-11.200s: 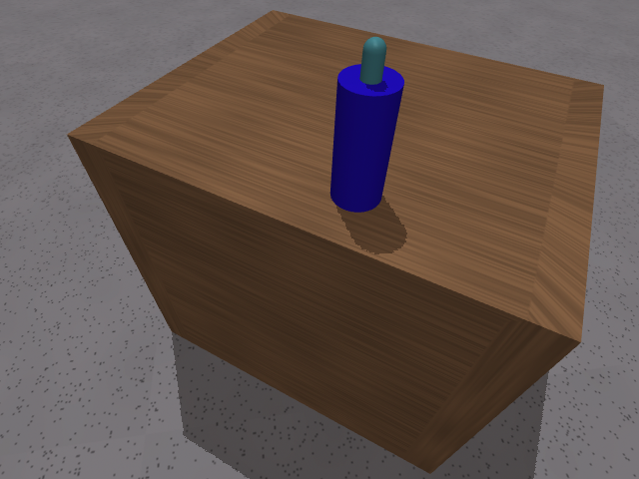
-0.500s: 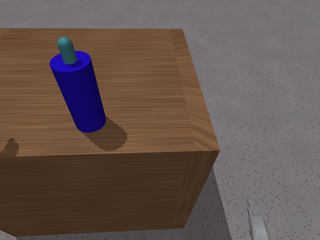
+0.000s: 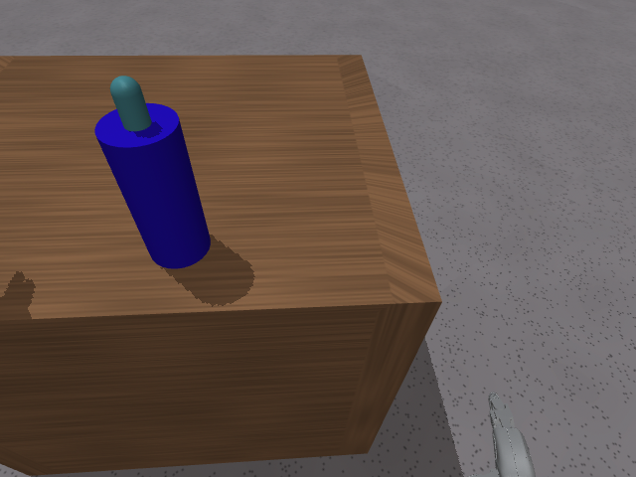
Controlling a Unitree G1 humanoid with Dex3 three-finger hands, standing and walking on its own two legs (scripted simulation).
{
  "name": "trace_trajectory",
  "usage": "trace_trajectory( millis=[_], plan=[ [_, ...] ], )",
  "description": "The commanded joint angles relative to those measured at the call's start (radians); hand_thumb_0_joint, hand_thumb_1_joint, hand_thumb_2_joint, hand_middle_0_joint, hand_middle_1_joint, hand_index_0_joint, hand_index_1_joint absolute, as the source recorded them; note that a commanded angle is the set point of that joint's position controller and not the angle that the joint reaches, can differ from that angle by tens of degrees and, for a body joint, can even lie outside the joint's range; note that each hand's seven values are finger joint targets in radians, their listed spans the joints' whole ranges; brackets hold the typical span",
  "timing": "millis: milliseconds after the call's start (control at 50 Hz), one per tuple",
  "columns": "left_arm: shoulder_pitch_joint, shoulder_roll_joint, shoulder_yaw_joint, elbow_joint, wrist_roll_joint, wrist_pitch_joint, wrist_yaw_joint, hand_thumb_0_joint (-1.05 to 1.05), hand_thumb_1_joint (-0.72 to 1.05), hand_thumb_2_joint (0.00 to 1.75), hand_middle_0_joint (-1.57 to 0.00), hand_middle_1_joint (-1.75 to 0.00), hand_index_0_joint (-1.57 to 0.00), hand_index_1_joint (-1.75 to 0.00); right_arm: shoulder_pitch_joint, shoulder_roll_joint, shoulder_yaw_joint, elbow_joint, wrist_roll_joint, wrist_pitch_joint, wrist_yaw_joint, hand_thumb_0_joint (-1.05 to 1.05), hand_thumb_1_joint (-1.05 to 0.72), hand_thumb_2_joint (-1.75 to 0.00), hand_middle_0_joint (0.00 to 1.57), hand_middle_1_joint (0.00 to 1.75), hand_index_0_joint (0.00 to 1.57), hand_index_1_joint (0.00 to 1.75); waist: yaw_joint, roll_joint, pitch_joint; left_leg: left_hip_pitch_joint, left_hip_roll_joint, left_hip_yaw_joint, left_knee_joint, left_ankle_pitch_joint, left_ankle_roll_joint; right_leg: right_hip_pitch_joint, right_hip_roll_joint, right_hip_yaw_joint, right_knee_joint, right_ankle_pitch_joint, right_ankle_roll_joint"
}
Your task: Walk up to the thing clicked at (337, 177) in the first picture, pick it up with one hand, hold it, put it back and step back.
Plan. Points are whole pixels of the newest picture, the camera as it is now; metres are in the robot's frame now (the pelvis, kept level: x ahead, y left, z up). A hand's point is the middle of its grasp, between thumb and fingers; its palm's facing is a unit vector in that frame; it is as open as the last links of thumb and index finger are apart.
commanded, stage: go down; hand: left
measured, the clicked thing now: (156, 178) +0.45 +0.17 +0.16
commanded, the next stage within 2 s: approach in 0.26 s
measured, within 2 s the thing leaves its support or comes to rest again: neither
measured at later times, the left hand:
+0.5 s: hand out of the picture +0.35 +0.37 +0.21, palm faces +0.16 -0.99 -0.01, open 17.7 cm
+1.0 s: hand (122, 226) +0.42 +0.22 +0.11, palm faces +0.09 -0.99 +0.05, open 17.6 cm
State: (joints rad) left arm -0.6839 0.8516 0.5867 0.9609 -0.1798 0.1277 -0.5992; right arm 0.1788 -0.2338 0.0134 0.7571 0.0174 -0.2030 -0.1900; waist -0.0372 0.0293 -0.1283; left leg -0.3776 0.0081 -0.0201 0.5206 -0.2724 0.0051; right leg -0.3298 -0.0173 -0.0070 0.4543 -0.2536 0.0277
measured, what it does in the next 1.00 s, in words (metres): stands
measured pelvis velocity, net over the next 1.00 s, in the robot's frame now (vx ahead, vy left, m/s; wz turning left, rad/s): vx -0.01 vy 0.00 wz -0.04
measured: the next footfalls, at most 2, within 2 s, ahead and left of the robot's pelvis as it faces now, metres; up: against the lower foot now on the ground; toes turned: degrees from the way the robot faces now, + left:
none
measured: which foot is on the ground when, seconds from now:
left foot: down 0.00-1.00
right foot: down 0.00-1.00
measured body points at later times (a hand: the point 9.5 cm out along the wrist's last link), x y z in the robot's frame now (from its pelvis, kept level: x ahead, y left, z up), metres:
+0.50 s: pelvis +0.00 +0.00 +0.00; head +0.01 +0.00 +0.45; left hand +0.33 +0.42 +0.21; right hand +0.16 -0.26 -0.08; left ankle -0.01 +0.11 -0.74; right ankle -0.02 -0.14 -0.74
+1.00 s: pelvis -0.01 +0.00 -0.01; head +0.03 +0.00 +0.44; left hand +0.41 +0.27 +0.11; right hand +0.12 -0.27 -0.09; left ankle -0.01 +0.11 -0.74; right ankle -0.02 -0.14 -0.74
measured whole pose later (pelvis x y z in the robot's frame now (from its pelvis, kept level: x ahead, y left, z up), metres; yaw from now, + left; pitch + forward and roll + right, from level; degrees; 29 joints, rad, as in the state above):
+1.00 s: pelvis -0.01 +0.00 -0.01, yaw -2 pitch +9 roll -1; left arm -0.59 0.43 0.42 0.81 -0.20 -0.12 -0.24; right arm 0.25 -0.24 -0.04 0.59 0.01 -0.16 -0.08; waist -0.08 0.02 -0.09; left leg -0.49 0.03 0.00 0.64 -0.32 0.00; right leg -0.46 0.00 0.02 0.59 -0.29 0.02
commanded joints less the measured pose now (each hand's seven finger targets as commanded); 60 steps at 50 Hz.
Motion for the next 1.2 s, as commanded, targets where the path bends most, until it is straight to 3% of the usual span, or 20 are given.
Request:
trace_trajectory(
  millis=[0, 80, 140, 260, 280, 340, 380, 500, 560, 660, 720, 800, 840, 940, 980, 1040, 1100, 1120, 1160, 1180],
  plan=[
    [-0.367, 0.374, 0.052, -0.227, -0.031, -0.06, 0.009, 0.0, -0.61, 0.05, -0.05, -0.05, -0.06, -0.05, -0.071, -0.161, -0.06, -0.135, 0.004, -0.047, -0.014, 0.0, 0.53, -0.05, 0.05, 0.05, 0.05, 0.05, 0.013, 0.098, -0.263, 0.254, -0.007, -0.009, -0.02, 0.42, 0.007, 0.019, 0.03, -0.045, -0.029, 0.293, -0.041],
    [-0.325, 0.355, 0.046, -0.204, -0.036, -0.055, 0.002, 0.0, -0.61, 0.04, -0.05, -0.05, -0.06, -0.05, -0.088, -0.16, -0.059, -0.167, 0.007, -0.047, -0.012, 0.0, 0.53, -0.05, 0.05, 0.05, 0.05, 0.05, 0.021, 0.081, -0.248, 0.231, -0.013, -0.003, -0.025, 0.394, 0.011, 0.034, 0.026, -0.044, -0.027, 0.285, -0.041],
    [-0.359, 0.39, 0.07, -0.269, -0.041, -0.055, -0.004, 0.0, -0.61, 0.04, -0.05, -0.05, -0.06, -0.04, -0.073, -0.143, -0.045, -0.162, 0.007, -0.039, -0.014, 0.0, 0.53, -0.05, 0.05, 0.05, 0.05, 0.05, 0.033, 0.107, -0.263, 0.234, -0.019, 0.001, -0.024, 0.382, 0.013, 0.046, 0.023, -0.044, -0.03, 0.281, -0.038],
    [-0.348, 0.391, 0.072, -0.298, -0.041, -0.041, -0.004, 0.0, -0.61, 0.03, -0.05, -0.05, -0.06, -0.05, -0.09, -0.17, -0.064, -0.167, 0.006, -0.041, -0.021, 0.0, 0.53, -0.05, 0.05, 0.05, 0.05, 0.05, 0.027, 0.099, -0.263, 0.236, -0.023, 0.002, -0.019, 0.379, 0.018, 0.045, 0.019, -0.04, -0.027, 0.294, -0.034],
    [-0.33, 0.364, 0.053, -0.236, -0.039, -0.037, -0.01, 0.0, -0.61, 0.04, -0.05, -0.05, -0.06, -0.05, -0.062, -0.166, -0.062, -0.15, 0.005, -0.04, -0.02, 0.0, 0.52, -0.05, 0.05, 0.05, 0.05, 0.05, 0.006, 0.085, -0.24, 0.236, -0.021, 0.002, -0.019, 0.375, 0.017, 0.031, 0.021, -0.039, -0.027, 0.287, -0.034],
    [-0.33, 0.361, 0.053, -0.265, -0.038, -0.05, -0.013, 0.0, -0.6, 0.12, -0.06, -0.08, -0.04, -0.11, -0.062, -0.159, -0.056, -0.158, 0.005, -0.039, -0.018, 0.0, 0.53, -0.05, 0.05, 0.05, 0.05, 0.05, 0.017, 0.117, -0.253, 0.259, -0.014, -0.007, -0.023, 0.388, 0.008, 0.01, 0.025, -0.047, -0.024, 0.266, -0.042],
    [-0.336, 0.374, 0.066, -0.285, -0.041, -0.055, -0.01, 0.0, -0.58, 0.04, -0.05, -0.05, -0.05, -0.06, -0.059, -0.145, -0.041, -0.172, 0.004, -0.037, -0.016, 0.0, 0.55, -0.05, 0.05, 0.05, 0.05, 0.05, 0.023, 0.115, -0.257, 0.251, -0.02, -0.003, -0.018, 0.386, 0.012, 0.022, 0.022, -0.044, -0.027, 0.277, -0.039],
    [-0.305, 0.218, -0.04, -0.216, -0.048, -0.082, -0.005, 0.0, -0.6, 0.03, -0.05, -0.05, -0.05, -0.06, -0.083, -0.128, -0.025, -0.196, 0.001, -0.054, -0.008, 0.0, 0.56, -0.04, 0.05, 0.05, 0.05, 0.05, -0.006, 0.064, -0.2, 0.22, -0.023, 0.003, -0.024, 0.287, 0.02, -0.018, 0.02, -0.041, -0.028, 0.226, -0.032],
    [-0.341, 0.148, -0.084, -0.22, -0.067, -0.126, 0.007, 0.0, -0.61, 0.03, -0.05, -0.05, -0.05, -0.05, -0.073, -0.158, -0.051, -0.17, 0.0, -0.061, -0.009, 0.0, 0.56, -0.04, 0.05, 0.05, 0.05, 0.05, -0.037, 0.065, -0.187, 0.239, -0.017, -0.003, -0.026, 0.243, 0.017, -0.08, 0.024, -0.044, -0.023, 0.191, -0.032],
    [-0.402, 0.098, -0.101, -0.246, -0.067, -0.223, 0.081, 0.0, -0.61, 0.04, -0.05, -0.06, -0.05, -0.06, -0.063, -0.169, -0.062, -0.199, -0.004, -0.077, 0.01, 0.0, 0.56, -0.04, 0.05, 0.05, 0.05, 0.05, -0.048, 0.093, -0.229, 0.246, -0.006, -0.015, -0.004, 0.219, 0.005, -0.123, 0.027, -0.047, 0.008, 0.159, -0.036],
    [-0.401, 0.053, -0.114, -0.261, -0.072, -0.267, 0.133, 0.0, -0.61, 0.04, -0.05, -0.05, -0.06, -0.05, -0.013, -0.157, -0.061, -0.198, -0.007, -0.071, 0.03, 0.0, 0.56, -0.04, 0.05, 0.05, 0.05, 0.05, -0.056, 0.116, -0.278, 0.278, 0.002, -0.018, 0.032, 0.29, 0.002, -0.141, 0.028, -0.048, 0.029, 0.187, -0.035],
    [-0.336, -0.017, -0.134, -0.28, -0.063, -0.307, 0.214, 0.0, -0.57, 0.01, -0.04, -0.04, -0.06, -0.03, 0.017, -0.131, -0.058, -0.242, -0.006, -0.049, 0.064, 0.0, 0.57, -0.04, 0.05, 0.05, 0.05, 0.05, -0.033, 0.129, -0.304, 0.243, 0.002, -0.005, 0.069, 0.334, -0.002, -0.113, 0.024, -0.038, 0.053, 0.22, -0.035],
    [-0.334, 0.014, -0.103, -0.33, -0.056, -0.325, 0.266, 0.0, -0.54, 0.03, -0.04, -0.04, -0.06, -0.03, 0.009, -0.17, -0.096, -0.28, -0.006, -0.036, 0.079, 0.0, 0.57, -0.04, 0.05, 0.05, 0.05, 0.05, -0.006, 0.139, -0.334, 0.222, 0.005, -0.005, 0.073, 0.346, -0.009, -0.082, 0.024, -0.037, 0.065, 0.23, -0.041],
    [-0.348, -0.047, -0.077, -0.454, -0.039, -0.341, 0.415, 0.0, -0.54, 0.04, -0.05, -0.05, -0.07, -0.04, -0.041, -0.149, -0.111, -0.342, -0.005, -0.003, 0.11, 0.0, 0.55, -0.05, 0.05, 0.05, 0.05, 0.05, 0.04, 0.114, -0.387, 0.151, 0.013, 0.001, 0.087, 0.324, -0.01, 0.002, 0.031, -0.03, 0.096, 0.23, -0.04],
    [-0.28, -0.163, -0.144, -0.437, -0.032, -0.344, 0.453, 0.0, -0.54, 0.04, -0.04, -0.05, -0.06, -0.04, -0.054, -0.137, -0.114, -0.372, -0.004, 0.007, 0.113, 0.0, 0.54, -0.05, 0.05, 0.05, 0.05, 0.05, 0.032, 0.028, -0.33, 0.086, 0.01, 0.013, 0.087, 0.283, -0.001, 0.03, 0.033, -0.023, 0.099, 0.232, -0.03],
    [-0.24, -0.183, -0.172, -0.446, -0.018, -0.344, 0.472, 0.0, -0.52, 0.02, -0.05, -0.03, -0.07, -0.02, -0.045, -0.176, -0.158, -0.354, 0.003, 0.022, 0.106, 0.0, 0.54, -0.05, 0.05, 0.05, 0.05, 0.05, 0.015, -0.007, -0.334, 0.086, 0.007, 0.025, 0.098, 0.282, 0.005, 0.021, 0.03, -0.011, 0.113, 0.259, -0.022],
    [-0.218, -0.192, -0.183, -0.477, -0.008, -0.336, 0.465, 0.0, -0.55, 0.01, -0.05, -0.03, -0.07, -0.02, -0.034, -0.127, -0.122, -0.362, 0.01, 0.034, 0.112, 0.0, 0.54, -0.05, 0.05, 0.05, 0.05, 0.05, 0.022, 0.017, -0.352, 0.104, 0.012, 0.021, 0.106, 0.352, 0.0, 0.034, 0.03, -0.015, 0.136, 0.308, -0.025],
    [-0.217, -0.258, -0.236, -0.462, -0.01, -0.328, 0.454, 0.0, -0.54, 0.01, -0.05, -0.03, -0.07, -0.02, -0.039, -0.089, -0.091, -0.366, 0.013, 0.037, 0.115, 0.0, 0.54, -0.05, 0.05, 0.05, 0.05, 0.05, 0.01, -0.008, -0.331, 0.087, 0.012, 0.02, 0.104, 0.35, 0.005, 0.027, 0.029, -0.014, 0.133, 0.31, -0.025],
    [-0.203, -0.269, -0.229, -0.442, -0.033, -0.312, 0.446, 0.0, -0.54, 0.02, -0.05, -0.04, -0.07, -0.02, 0.0, -0.159, -0.154, -0.34, 0.014, 0.045, 0.108, 0.0, 0.54, -0.05, 0.05, 0.05, 0.05, 0.05, -0.02, -0.037, -0.307, 0.084, 0.011, 0.023, 0.111, 0.349, 0.011, 0.017, 0.027, -0.01, 0.133, 0.332, -0.019],
    [-0.169, -0.275, -0.223, -0.434, -0.035, -0.297, 0.446, 0.0, -0.55, 0.01, -0.05, -0.03, -0.07, -0.01, 0.006, -0.156, -0.147, -0.345, 0.016, 0.046, 0.11, 0.0, 0.55, -0.04, 0.05, 0.05, 0.05, 0.05, -0.014, -0.039, -0.273, 0.079, 0.007, 0.028, 0.107, 0.337, 0.011, 0.007, 0.024, -0.009, 0.124, 0.333, -0.017]
  ],
)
